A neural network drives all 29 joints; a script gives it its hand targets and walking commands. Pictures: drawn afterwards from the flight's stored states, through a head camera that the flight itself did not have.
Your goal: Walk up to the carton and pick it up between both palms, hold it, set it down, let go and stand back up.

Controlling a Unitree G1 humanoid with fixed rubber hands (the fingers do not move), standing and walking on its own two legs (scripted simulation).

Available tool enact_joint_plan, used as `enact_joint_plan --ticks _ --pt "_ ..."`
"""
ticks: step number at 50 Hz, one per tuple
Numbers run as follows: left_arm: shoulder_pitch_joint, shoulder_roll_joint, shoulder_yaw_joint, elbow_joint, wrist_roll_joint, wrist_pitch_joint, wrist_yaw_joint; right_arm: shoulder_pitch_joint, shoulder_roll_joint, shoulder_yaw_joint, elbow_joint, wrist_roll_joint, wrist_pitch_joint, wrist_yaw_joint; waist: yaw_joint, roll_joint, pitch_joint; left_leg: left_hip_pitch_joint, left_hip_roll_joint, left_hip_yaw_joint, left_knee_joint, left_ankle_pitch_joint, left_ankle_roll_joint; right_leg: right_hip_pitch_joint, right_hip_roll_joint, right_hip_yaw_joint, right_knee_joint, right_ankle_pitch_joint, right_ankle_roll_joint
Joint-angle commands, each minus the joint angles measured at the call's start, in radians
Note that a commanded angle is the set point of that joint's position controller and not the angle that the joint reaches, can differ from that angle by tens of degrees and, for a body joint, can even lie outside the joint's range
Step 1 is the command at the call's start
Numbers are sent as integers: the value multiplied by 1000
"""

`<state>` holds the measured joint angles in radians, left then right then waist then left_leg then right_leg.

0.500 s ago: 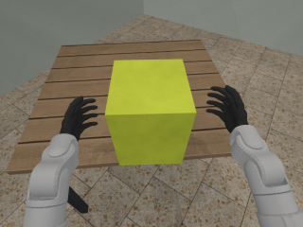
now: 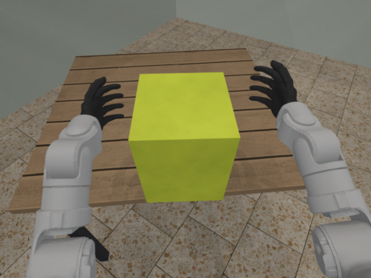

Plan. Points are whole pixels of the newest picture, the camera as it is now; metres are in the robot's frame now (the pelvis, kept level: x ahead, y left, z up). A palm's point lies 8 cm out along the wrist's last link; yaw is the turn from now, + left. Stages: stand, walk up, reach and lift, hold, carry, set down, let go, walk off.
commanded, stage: reach and lift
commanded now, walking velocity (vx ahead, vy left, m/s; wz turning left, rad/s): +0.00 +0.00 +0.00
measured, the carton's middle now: (183, 140) +0.42 +0.04 +0.05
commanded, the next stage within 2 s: none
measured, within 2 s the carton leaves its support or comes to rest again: neither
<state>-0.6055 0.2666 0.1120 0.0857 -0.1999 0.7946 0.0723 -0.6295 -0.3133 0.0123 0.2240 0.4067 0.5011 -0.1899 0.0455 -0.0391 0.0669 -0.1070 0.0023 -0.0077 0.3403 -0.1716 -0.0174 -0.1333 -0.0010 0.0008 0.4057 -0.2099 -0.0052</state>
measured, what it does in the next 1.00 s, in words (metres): stands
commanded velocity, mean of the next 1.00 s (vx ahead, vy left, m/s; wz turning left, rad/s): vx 0.00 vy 0.00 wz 0.00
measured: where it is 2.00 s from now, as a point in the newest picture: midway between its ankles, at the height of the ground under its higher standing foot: outside the picture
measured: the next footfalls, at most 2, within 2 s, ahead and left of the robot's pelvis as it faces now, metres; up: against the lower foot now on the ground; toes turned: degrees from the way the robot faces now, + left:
none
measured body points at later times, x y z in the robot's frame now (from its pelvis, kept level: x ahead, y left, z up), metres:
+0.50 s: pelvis +0.01 +0.01 +0.00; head +0.01 +0.02 +0.45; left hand +0.42 +0.23 +0.18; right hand +0.45 -0.15 +0.20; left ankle +0.01 +0.13 -0.75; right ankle +0.01 -0.11 -0.75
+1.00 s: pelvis +0.01 +0.01 +0.00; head +0.03 +0.03 +0.45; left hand +0.42 +0.26 +0.10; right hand +0.44 -0.11 +0.10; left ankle +0.01 +0.13 -0.75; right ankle +0.01 -0.11 -0.75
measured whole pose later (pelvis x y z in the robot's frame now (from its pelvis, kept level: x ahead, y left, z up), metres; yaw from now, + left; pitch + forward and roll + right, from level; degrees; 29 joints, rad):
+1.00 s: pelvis +0.01 +0.01 +0.00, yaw +0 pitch +4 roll +0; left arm -0.73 0.29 0.11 0.84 -0.18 0.09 0.06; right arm -0.77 -0.15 0.01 0.88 0.26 0.06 -0.11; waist 0.05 -0.03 -0.02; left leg -0.28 0.01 -0.01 0.42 -0.20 -0.02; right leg -0.27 0.00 0.00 0.41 -0.20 -0.01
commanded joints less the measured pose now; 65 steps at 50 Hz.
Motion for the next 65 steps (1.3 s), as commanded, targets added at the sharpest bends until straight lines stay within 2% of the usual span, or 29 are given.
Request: enact_joint_plan --ticks 1,5,6,9,10,11,12,14,15,16,19,21,25,27,28,30,34,39,40,43,46,48,50,51,54,58,60,63,65 --pt "-572 288 172 -81 47 -53 24 -552 -202 -47 36 42 -46 13 -2 51 -486 -16 -6 48 -16 208 -7 142 27 48 -51 293 28" --pt "-605 293 165 -43 46 -60 29 -596 -206 -40 73 49 -54 7 8 45 -529 -17 -9 53 2 257 -12 174 30 51 -41 374 35" --pt "-647 295 156 2 47 -63 27 -633 -207 -39 120 50 -52 9 -3 53 -518 -18 -9 52 8 251 -15 163 32 46 -40 369 33" --pt "-724 308 144 83 57 -75 31 -711 -208 -39 203 47 -43 16 3 49 -505 -38 0 49 -2 210 -13 151 33 42 -48 312 27" --pt "-716 305 137 84 51 -77 34 -714 -209 -35 200 54 -48 18 15 56 -515 -42 -1 47 -3 220 -13 153 36 44 -45 315 26" --pt "-748 308 124 97 44 -83 36 -744 -211 -42 221 50 -50 20 0 62 -525 -37 3 43 0 224 -16 152 36 39 -43 322 24" --pt "-755 310 127 126 43 -91 37 -761 -211 -34 222 54 -55 21 15 50 -537 -37 2 46 6 238 -15 161 38 39 -42 335 24" --pt "-760 308 115 174 27 -104 34 -769 -203 -24 255 56 -60 24 17 45 -558 -38 -2 47 16 251 -14 168 41 38 -41 354 26" --pt "-750 302 105 172 33 -109 31 -753 -202 -21 273 64 -67 29 8 56 -568 -27 -3 48 23 285 -21 176 42 37 -39 393 27" --pt "-731 295 104 192 34 -113 28 -745 -210 -20 304 59 -67 32 13 61 -558 -16 -3 47 26 297 -23 165 49 31 -40 388 26" --pt "-675 256 84 267 47 -142 10 -690 -191 -21 409 36 -81 36 -7 61 -514 6 -2 40 31 304 -25 144 53 22 -51 375 24" --pt "-655 241 87 288 56 -167 1 -673 -174 -12 424 36 -99 42 -3 71 -505 14 -5 38 40 340 -29 138 58 16 -51 397 24" --pt "-592 212 81 239 60 -229 -14 -632 -142 -12 390 22 -152 47 0 87 -533 58 -9 34 68 436 -39 129 63 7 -51 446 30" --pt "-566 190 77 266 64 -265 -25 -617 -119 -7 379 8 -179 49 -1 76 -526 49 -13 35 67 422 -33 129 54 6 -57 442 35" --pt "-552 187 88 336 84 -280 -33 -598 -110 -3 432 -3 -182 54 4 78 -495 29 -13 34 58 394 -29 118 53 6 -65 393 33" --pt "-552 170 81 376 82 -326 -40 -599 -86 -9 442 -33 -204 57 3 65 -469 4 -12 35 45 335 -19 105 45 7 -76 331 32" --pt "-567 141 48 379 48 -455 -33 -607 -49 -28 410 -82 -279 62 3 77 -487 -1 -8 30 50 320 -23 62 44 -4 -84 255 19" --pt "-567 88 10 528 51 -599 -23 -573 2 -58 550 -160 -355 78 -1 112 -494 12 8 20 58 280 -40 -32 44 -20 -96 155 -6" --pt "-566 77 6 567 56 -625 -21 -563 13 -71 591 -177 -371 80 -12 116 -484 1 8 19 58 260 -45 -47 43 -24 -99 137 -10" --pt "-568 58 -13 627 56 -707 -12 -563 26 -84 632 -190 -435 83 -8 141 -544 9 13 20 74 282 -58 -88 46 -32 -101 124 -20" --pt "-611 36 -52 561 30 -776 4 -592 10 -101 591 -193 -509 85 -22 178 -703 85 21 17 124 436 -89 -137 61 -51 -90 187 -28" --pt "-592 25 -72 522 20 -791 11 -581 -8 -104 546 -190 -544 82 -30 196 -782 134 26 13 153 548 -109 -153 71 -61 -90 238 -29" --pt "-551 13 -71 516 30 -776 8 -557 -19 -92 556 -186 -555 82 -29 198 -811 171 28 15 165 618 -114 -154 77 -67 -100 267 -28" --pt "-524 3 -74 537 38 -763 1 -532 -16 -90 593 -189 -548 83 -36 198 -769 173 28 13 163 618 -110 -151 73 -66 -110 261 -28" --pt "-490 -6 -57 554 61 -725 -10 -523 -26 -65 616 -172 -533 85 -22 169 -680 153 29 17 145 596 -99 -128 74 -63 -120 242 -24" --pt "-490 -8 -29 514 87 -698 -19 -522 -6 -42 591 -170 -525 75 -9 130 -661 145 19 28 140 630 -82 -66 69 -52 -123 310 -10" --pt "-489 -13 -11 497 95 -700 -20 -528 10 -27 564 -159 -524 72 11 122 -674 139 19 32 137 649 -75 -53 68 -47 -115 340 -5" --pt "-497 -30 17 522 114 -718 -28 -537 60 -17 553 -172 -521 67 22 74 -664 87 6 43 124 592 -53 -8 55 -33 -102 394 11" --pt "-527 -59 13 547 120 -741 -31 -555 108 -16 541 -178 -523 67 16 69 -667 58 1 46 116 531 -44 3 44 -28 -91 395 16"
